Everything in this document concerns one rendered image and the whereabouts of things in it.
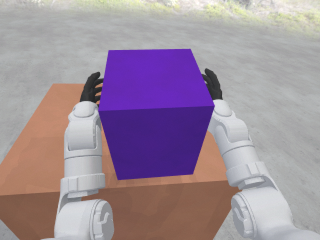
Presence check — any robot right forearm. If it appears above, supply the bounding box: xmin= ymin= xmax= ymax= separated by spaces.
xmin=207 ymin=99 xmax=294 ymax=224

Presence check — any robot right upper arm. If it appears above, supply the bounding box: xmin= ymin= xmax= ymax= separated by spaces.
xmin=231 ymin=186 xmax=320 ymax=240

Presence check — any carton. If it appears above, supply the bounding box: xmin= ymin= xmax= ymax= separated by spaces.
xmin=98 ymin=49 xmax=215 ymax=180

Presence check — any robot left upper arm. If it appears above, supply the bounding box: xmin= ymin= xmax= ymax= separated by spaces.
xmin=41 ymin=199 xmax=114 ymax=240

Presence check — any robot left hand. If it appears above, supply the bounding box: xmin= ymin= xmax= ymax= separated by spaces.
xmin=79 ymin=71 xmax=104 ymax=108

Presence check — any pedestal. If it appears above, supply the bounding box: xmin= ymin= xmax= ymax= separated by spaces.
xmin=0 ymin=83 xmax=243 ymax=240

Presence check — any robot right hand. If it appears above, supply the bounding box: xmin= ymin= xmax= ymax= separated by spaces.
xmin=201 ymin=68 xmax=223 ymax=100

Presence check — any robot left forearm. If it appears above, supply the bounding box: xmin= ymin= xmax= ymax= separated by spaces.
xmin=54 ymin=101 xmax=106 ymax=238

